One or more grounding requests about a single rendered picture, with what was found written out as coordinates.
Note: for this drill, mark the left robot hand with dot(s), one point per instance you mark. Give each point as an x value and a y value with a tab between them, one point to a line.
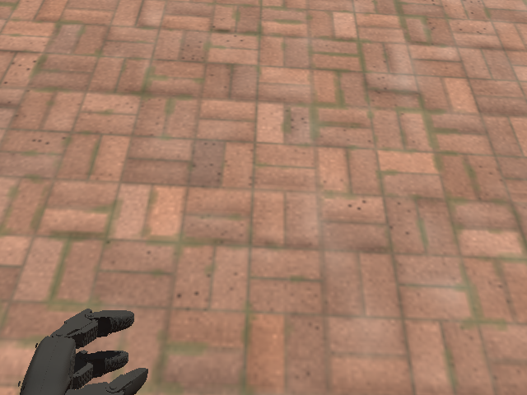
56	369

